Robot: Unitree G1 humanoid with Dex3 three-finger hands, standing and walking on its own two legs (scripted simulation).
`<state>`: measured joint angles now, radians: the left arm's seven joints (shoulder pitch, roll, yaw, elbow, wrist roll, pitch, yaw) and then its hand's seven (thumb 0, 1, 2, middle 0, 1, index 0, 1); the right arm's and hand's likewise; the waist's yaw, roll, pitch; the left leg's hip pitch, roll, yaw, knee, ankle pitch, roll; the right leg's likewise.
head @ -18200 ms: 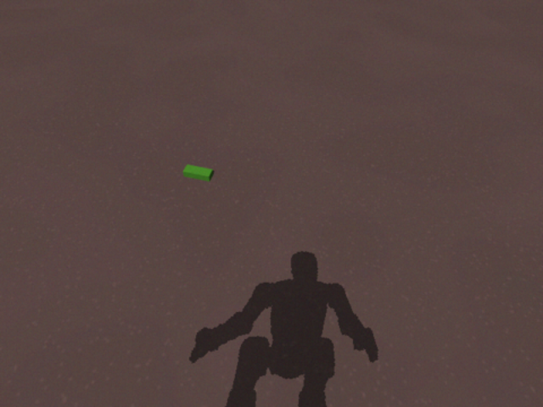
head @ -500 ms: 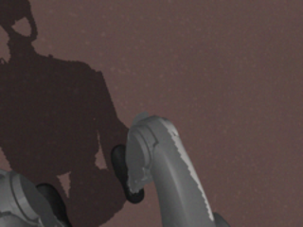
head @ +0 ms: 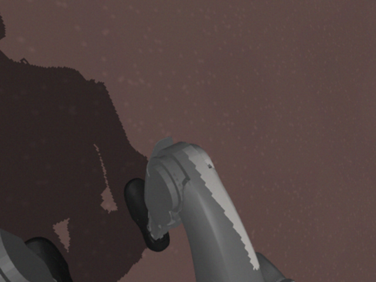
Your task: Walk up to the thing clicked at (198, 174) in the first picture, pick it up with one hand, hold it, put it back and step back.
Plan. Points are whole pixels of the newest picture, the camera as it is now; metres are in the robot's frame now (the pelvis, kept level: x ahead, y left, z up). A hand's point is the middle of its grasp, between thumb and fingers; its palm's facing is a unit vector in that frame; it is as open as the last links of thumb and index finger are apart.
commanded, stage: rest palm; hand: left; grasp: from above
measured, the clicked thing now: out of the picture +0.53 +0.28 -0.29
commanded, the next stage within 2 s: close in 0.52 s
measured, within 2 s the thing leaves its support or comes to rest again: neither
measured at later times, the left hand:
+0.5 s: hand out of the picture +0.51 +0.28 -0.26, palm faces -0.47 -0.11 -0.88, open 12.6 cm
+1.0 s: hand out of the picture +0.51 +0.28 -0.26, palm faces -0.47 -0.11 -0.88, open 10.9 cm
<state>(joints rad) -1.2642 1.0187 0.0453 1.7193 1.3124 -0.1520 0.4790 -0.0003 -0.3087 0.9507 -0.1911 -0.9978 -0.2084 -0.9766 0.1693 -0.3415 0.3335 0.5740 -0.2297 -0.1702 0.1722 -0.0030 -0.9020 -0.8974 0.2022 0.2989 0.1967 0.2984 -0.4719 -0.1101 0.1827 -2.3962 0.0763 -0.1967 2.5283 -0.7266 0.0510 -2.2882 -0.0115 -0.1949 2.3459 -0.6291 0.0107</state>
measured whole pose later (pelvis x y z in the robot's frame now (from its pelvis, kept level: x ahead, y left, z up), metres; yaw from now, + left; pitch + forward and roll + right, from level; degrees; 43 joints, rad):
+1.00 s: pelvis +0.00 +0.00 +0.00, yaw -2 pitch +31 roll -16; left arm -1.26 1.07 0.01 1.71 1.29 -0.17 0.51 0.00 -0.04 0.70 -0.38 -0.85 -0.41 -0.81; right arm 0.14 -0.35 0.39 0.58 -0.25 -0.19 0.20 0.00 -0.90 -0.90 0.20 0.30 0.20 0.30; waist -0.48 -0.14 0.22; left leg -2.39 0.08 -0.23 2.54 -0.74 0.05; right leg -2.28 0.00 -0.22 2.33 -0.63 0.02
